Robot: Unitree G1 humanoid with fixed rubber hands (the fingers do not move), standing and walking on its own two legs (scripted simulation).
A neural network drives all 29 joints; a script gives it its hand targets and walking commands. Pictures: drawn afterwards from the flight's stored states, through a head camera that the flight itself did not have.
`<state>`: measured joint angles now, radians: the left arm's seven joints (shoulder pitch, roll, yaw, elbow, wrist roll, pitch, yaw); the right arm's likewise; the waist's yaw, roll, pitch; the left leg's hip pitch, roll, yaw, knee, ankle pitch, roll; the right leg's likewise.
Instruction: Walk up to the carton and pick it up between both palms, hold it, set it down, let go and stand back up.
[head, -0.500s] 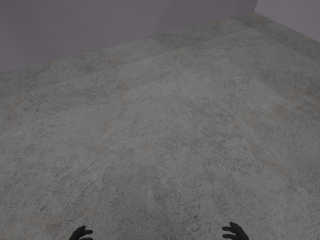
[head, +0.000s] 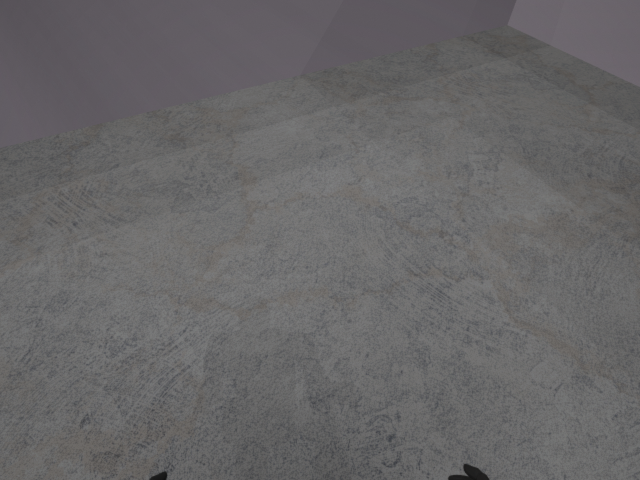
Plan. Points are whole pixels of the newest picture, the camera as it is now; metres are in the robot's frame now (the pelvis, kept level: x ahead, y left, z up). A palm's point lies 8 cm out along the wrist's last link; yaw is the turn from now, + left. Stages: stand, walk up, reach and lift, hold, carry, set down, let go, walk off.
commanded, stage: stand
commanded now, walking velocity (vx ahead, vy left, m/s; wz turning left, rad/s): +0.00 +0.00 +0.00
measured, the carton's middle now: out of the picture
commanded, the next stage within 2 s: walk up in 0.38 s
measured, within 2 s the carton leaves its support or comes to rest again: neither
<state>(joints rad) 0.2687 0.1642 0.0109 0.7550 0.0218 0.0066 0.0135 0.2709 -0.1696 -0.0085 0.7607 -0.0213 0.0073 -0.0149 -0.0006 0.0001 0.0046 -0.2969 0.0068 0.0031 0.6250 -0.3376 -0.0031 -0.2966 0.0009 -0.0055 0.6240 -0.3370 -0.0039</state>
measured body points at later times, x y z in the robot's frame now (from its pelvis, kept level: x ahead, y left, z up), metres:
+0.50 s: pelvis +0.01 +0.00 +0.01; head +0.02 +0.00 +0.46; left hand +0.06 +0.23 -0.14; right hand +0.06 -0.23 -0.14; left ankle +0.00 +0.12 -0.73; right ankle +0.00 -0.12 -0.73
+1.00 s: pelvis -0.08 +0.03 -0.01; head -0.05 +0.07 +0.44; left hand +0.06 +0.31 -0.15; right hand +0.01 -0.24 -0.12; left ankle -0.04 +0.11 -0.73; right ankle -0.04 -0.11 -0.68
